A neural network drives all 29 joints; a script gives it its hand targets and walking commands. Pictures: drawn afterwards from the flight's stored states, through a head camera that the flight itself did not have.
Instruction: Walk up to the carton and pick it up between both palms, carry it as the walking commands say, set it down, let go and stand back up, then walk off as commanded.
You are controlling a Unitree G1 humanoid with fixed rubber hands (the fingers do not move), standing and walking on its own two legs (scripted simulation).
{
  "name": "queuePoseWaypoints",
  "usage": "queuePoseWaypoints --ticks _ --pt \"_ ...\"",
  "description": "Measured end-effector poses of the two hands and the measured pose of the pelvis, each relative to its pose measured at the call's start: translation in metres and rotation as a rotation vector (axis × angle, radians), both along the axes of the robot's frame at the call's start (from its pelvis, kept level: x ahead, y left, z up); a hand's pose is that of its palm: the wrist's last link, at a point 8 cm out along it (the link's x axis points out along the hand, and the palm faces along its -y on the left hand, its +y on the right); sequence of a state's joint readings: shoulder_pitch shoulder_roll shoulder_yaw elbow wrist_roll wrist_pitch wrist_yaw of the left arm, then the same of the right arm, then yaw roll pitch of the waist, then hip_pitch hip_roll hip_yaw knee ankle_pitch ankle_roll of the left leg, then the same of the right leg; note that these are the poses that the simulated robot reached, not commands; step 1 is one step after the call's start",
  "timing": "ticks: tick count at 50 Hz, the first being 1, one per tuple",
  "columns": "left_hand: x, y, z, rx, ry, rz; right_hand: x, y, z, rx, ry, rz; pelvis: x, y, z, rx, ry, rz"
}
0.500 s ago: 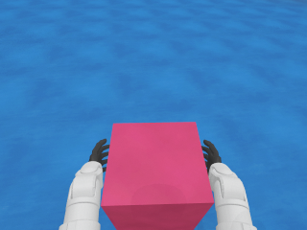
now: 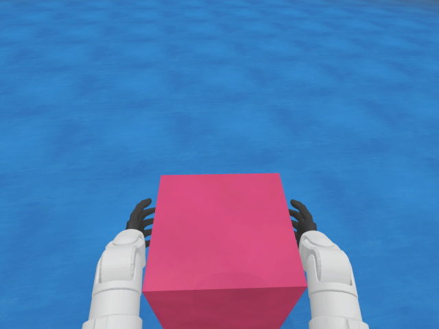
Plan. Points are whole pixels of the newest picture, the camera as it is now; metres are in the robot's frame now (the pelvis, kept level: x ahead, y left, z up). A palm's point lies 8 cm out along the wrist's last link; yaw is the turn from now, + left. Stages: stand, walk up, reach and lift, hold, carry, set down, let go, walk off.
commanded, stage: reach and lift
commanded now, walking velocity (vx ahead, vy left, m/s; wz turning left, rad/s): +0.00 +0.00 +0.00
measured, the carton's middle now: (221, 262) +0.27 +0.00 -0.03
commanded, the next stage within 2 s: hold in 0.66 s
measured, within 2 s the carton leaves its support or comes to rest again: neither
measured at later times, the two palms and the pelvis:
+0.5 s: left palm (133, 240) +0.28 +0.16 +0.04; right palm (304, 239) +0.28 -0.16 +0.04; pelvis +0.00 +0.00 +0.00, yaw +0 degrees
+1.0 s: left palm (132, 243) +0.27 +0.16 +0.04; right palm (305, 241) +0.27 -0.16 +0.04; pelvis +0.00 +0.00 +0.00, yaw +0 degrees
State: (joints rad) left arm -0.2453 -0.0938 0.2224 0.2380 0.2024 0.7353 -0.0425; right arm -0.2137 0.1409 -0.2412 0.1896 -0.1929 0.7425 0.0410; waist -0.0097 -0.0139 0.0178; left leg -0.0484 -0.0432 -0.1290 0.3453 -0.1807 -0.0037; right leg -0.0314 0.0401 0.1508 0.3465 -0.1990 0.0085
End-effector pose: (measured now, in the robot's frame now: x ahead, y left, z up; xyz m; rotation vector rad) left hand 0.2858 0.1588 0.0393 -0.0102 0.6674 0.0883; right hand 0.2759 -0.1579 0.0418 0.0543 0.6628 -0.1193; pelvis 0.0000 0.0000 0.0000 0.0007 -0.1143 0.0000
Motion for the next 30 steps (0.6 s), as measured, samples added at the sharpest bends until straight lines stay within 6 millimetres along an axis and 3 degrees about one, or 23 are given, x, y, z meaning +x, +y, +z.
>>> queuePoseWaypoints --ticks 30 --pt "-0.0080 0.0026 0.0000 0.005 0.000 0.020 -0.0012 0.0022 -0.0007 -0.007 0.000 0.027 0.0011 -0.0027 0.0007 -0.001 -0.001 0.003"
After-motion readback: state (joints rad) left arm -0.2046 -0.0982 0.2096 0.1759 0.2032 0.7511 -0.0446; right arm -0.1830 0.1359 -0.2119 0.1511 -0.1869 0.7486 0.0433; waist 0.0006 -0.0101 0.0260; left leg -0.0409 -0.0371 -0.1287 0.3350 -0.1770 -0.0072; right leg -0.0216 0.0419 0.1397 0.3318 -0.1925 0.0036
